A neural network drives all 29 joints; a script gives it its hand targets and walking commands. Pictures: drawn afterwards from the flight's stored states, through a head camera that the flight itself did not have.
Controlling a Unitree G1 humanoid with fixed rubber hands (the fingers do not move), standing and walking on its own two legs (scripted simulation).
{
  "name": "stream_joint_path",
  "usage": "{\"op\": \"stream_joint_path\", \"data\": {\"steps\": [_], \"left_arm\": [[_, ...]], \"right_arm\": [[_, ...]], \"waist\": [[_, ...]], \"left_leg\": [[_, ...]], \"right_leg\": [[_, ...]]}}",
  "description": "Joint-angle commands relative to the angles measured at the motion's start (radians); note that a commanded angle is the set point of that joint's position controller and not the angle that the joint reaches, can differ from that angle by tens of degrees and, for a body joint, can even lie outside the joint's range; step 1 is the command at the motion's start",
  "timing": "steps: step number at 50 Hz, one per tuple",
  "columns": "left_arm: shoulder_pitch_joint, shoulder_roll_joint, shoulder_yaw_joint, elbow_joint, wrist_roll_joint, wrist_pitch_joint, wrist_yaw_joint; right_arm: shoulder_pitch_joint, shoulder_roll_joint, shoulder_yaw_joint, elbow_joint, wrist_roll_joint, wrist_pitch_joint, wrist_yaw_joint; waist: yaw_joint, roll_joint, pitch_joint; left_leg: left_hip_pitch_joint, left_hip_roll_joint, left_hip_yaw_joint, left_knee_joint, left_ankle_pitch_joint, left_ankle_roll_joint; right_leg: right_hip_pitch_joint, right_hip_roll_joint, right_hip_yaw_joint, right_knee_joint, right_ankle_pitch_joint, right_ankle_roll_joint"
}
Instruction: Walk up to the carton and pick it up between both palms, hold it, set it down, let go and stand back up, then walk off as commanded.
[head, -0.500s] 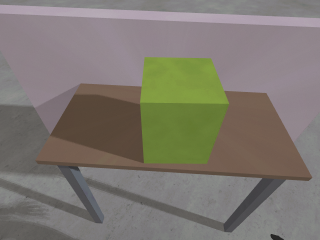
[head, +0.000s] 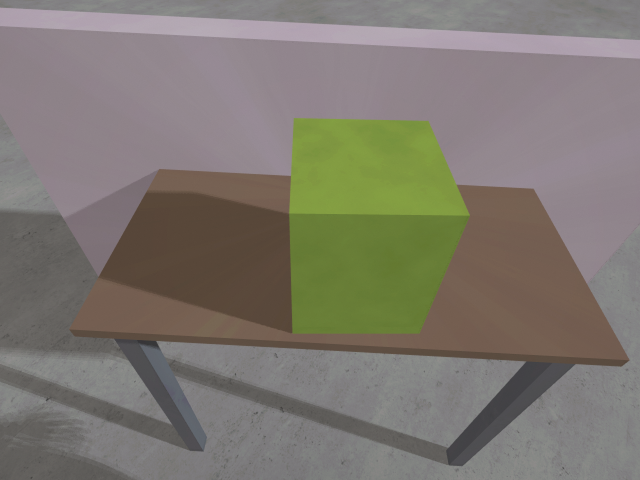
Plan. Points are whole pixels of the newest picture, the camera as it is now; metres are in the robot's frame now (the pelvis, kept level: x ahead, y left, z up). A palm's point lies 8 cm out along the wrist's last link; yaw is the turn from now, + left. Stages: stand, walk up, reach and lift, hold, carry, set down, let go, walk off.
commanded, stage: walk up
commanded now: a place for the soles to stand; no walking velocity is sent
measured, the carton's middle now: (358, 229) +0.47 -0.04 +0.07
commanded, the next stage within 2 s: reach and lift in 0.64 s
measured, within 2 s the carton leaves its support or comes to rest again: neither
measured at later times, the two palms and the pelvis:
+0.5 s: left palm out of the picture +0.10 +0.31 -0.11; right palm out of the picture +0.12 -0.30 -0.09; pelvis +0.02 +0.00 +0.00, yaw -1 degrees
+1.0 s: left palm (134, 455) +0.20 +0.25 -0.06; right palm out of the picture +0.15 -0.30 -0.07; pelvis +0.01 +0.00 +0.00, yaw -1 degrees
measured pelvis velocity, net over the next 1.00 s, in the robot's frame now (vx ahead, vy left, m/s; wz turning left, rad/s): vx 0.01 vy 0.00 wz -0.01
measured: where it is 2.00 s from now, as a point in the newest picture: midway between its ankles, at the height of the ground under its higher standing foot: outside the picture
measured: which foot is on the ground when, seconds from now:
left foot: down 0.00-1.00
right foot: down 0.00-1.00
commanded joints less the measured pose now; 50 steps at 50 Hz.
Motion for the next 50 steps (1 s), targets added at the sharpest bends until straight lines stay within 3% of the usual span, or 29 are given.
{"op": "stream_joint_path", "data": {"steps": [1, 4, 5, 7, 8, 15, 17, 19, 23, 28, 31, 32, 33, 34, 35, 37, 38, 41, 43, 45, 46, 50], "left_arm": [[0.015, 0.189, 0.047, -0.035, 0.01, -0.028, 0.011], [0.005, 0.196, 0.043, -0.025, 0.011, -0.027, 0.016], [0.014, 0.2, 0.045, -0.029, 0.012, -0.028, 0.021], [0.026, 0.207, 0.049, -0.027, 0.005, -0.03, 0.026], [0.028, 0.204, 0.047, -0.028, 0.007, -0.031, 0.029], [0.047, 0.21, 0.049, -0.031, 0.007, -0.025, 0.035], [0.034, 0.215, 0.05, -0.028, 0.011, -0.027, 0.034], [0.036, 0.214, 0.049, -0.028, 0.005, -0.025, 0.035], [0.017, 0.205, 0.045, -0.03, 0.009, -0.023, 0.033], [0.023, 0.21, 0.042, -0.021, 0.011, -0.027, 0.03], [0.023, 0.21, 0.049, -0.017, 0.017, -0.027, 0.028], [0.017, 0.209, 0.048, -0.022, 0.018, -0.029, 0.029], [-0.334, 0.111, 0.075, -0.295, 0.002, 0.189, 0.034], [-0.451, 0.125, 0.083, -0.386, 0.011, 0.279, 0.053], [-0.426, 0.118, 0.088, -0.454, -0.004, 0.34, 0.062], [-0.374, 0.094, 0.079, -0.535, 0.018, 0.398, 0.054], [-0.327, 0.092, 0.065, -0.589, 0.027, 0.408, 0.051], [-0.23, 0.066, 0.067, -0.688, 0.01, 0.432, 0.056], [-0.131, 0.048, 0.093, -0.7, 0.008, 0.421, 0.054], [-0.077, 0.043, 0.103, -0.703, 0.02, 0.416, 0.056], [-0.067, 0.045, 0.117, -0.695, 0.03, 0.419, 0.057], [-0.071, 0.037, 0.139, -0.673, 0.056, 0.442, 0.038]], "right_arm": [[-0.073, -0.214, -0.065, -0.061, -0.027, -0.026, -0.008], [-0.062, -0.211, -0.066, -0.058, -0.024, -0.025, -0.01], [-0.057, -0.212, -0.065, -0.066, -0.022, -0.024, -0.012], [-0.052, -0.205, -0.061, -0.062, -0.018, -0.02, -0.011], [-0.044, -0.202, -0.068, -0.063, -0.02, -0.018, -0.011], [-0.07, -0.203, -0.077, -0.075, -0.019, -0.012, -0.01], [-0.072, -0.199, -0.075, -0.075, -0.016, -0.013, -0.01], [-0.068, -0.208, -0.075, -0.066, -0.022, -0.012, -0.007], [-0.065, -0.212, -0.074, -0.067, -0.023, -0.014, -0.008], [-0.082, -0.21, -0.07, -0.068, -0.021, -0.014, -0.006], [-0.076, -0.213, -0.072, -0.068, -0.023, -0.015, -0.007], [-0.073, -0.204, -0.073, -0.068, -0.022, -0.014, -0.005], [-0.365, 0.011, -0.151, 0.145, -0.129, -0.153, 0.017], [-0.306, -0.059, -0.198, 0.144, -0.13, -0.168, 0.044], [-0.284, -0.106, -0.232, 0.098, -0.125, -0.172, 0.061], [-0.248, -0.129, -0.22, 0.029, -0.097, -0.175, 0.062], [-0.214, -0.132, -0.203, -0.006, -0.072, -0.174, 0.056], [-0.134, -0.156, -0.211, -0.122, -0.016, -0.172, 0.063], [-0.094, -0.163, -0.195, -0.211, 0.019, -0.182, 0.067], [-0.068, -0.181, -0.178, -0.249, 0.046, -0.183, 0.072], [-0.064, -0.187, -0.164, -0.261, 0.049, -0.18, 0.073], [-0.054, -0.155, -0.123, -0.299, 0.054, -0.13, 0.076]], "waist": [[0.014, 0.12, -0.093], [0.007, 0.117, -0.095], [0.009, 0.07, -0.114], [0.009, 0.112, -0.135], [0.006, 0.093, -0.145], [0.012, 0.102, -0.128], [0.006, 0.076, -0.121], [0.004, 0.114, -0.104], [0.002, 0.108, -0.104], [0.007, 0.141, -0.062], [0.006, 0.094, -0.062], [0.0, 0.109, -0.068], [-0.019, 0.06, 0.083], [-0.045, 0.088, 0.086], [-0.055, 0.068, 0.085], [-0.038, 0.017, 0.013], [-0.029, 0.004, -0.03], [-0.019, 0.075, -0.198], [0.021, 0.052, -0.219], [0.038, 0.043, -0.194], [0.049, 0.014, -0.177], [0.058, -0.011, -0.038]], "left_leg": [[0.124, 0.164, -0.206, -0.152, -0.044, 0.045], [0.137, 0.157, -0.166, -0.105, 0.1, 0.044], [0.164, 0.154, -0.159, -0.066, 0.222, 0.047], [0.187, 0.144, -0.12, -0.032, 0.291, 0.043], [0.185, 0.145, -0.123, -0.029, 0.3, 0.043], [0.164, 0.14, -0.102, -0.025, 0.204, 0.036], [0.153, 0.134, -0.107, -0.031, 0.172, 0.034], [0.168, 0.133, -0.107, -0.044, 0.157, 0.033], [0.161, 0.148, -0.131, -0.073, 0.122, 0.05], [0.146, 0.149, -0.133, -0.092, 0.06, 0.037], [0.137, 0.142, -0.123, -0.082, 0.04, 0.037], [0.131, 0.135, -0.122, -0.082, 0.035, 0.032], [-0.063, 0.054, 0.02, -0.007, -0.165, -0.098], [-0.003, 0.074, -0.001, 0.007, -0.236, -0.097], [0.036, 0.092, -0.009, 0.015, -0.279, -0.097], [0.128, 0.092, -0.013, 0.059, -0.237, -0.085], [0.228, 0.077, -0.011, 0.086, -0.171, -0.091], [0.361, 0.084, -0.023, 0.059, 0.056, -0.11], [0.383, 0.07, -0.039, 0.044, 0.224, -0.115], [0.41, 0.061, -0.054, 0.014, 0.316, -0.114], [0.407, 0.056, -0.056, -0.001, 0.334, -0.109], [0.341, 0.029, -0.022, -0.069, 0.262, -0.091]], "right_leg": [[0.022, -0.105, 0.091, -0.051, 0.011, -0.013], [0.044, -0.125, 0.088, -0.052, 0.108, -0.011], [0.056, -0.134, 0.1, -0.04, 0.172, -0.012], [0.064, -0.148, 0.108, -0.042, 0.227, -0.016], [0.067, -0.147, 0.109, -0.03, 0.241, -0.019], [0.051, -0.162, 0.133, -0.033, 0.2, -0.035], [0.051, -0.172, 0.143, -0.046, 0.189, -0.041], [0.025, -0.166, 0.142, -0.054, 0.161, -0.036], [0.016, -0.137, 0.116, -0.042, 0.116, -0.023], [-0.007, -0.137, 0.125, -0.057, 0.098, -0.03], [-0.001, -0.142, 0.124, -0.081, 0.084, -0.032], [0.016, -0.15, 0.144, -0.082, 0.104, -0.039], [-0.2, -0.066, -0.062, 0.067, -0.165, -0.027], [-0.235, -0.056, -0.054, 0.094, -0.217, -0.027], [-0.246, -0.055, -0.058, 0.096, -0.231, -0.026], [-0.262, -0.063, -0.059, 0.09, -0.168, -0.038], [-0.281, -0.075, -0.046, 0.055, -0.111, -0.043], [-0.17, -0.019, -0.082, 0.038, 0.108, -0.019], [-0.071, -0.003, -0.068, 0.014, 0.227, -0.006], [-0.017, 0.01, -0.062, -0.024, 0.287, 0.008], [0.017, 0.017, -0.061, -0.034, 0.305, 0.014], [0.039, 0.007, -0.044, -0.079, 0.301, 0.032]]}}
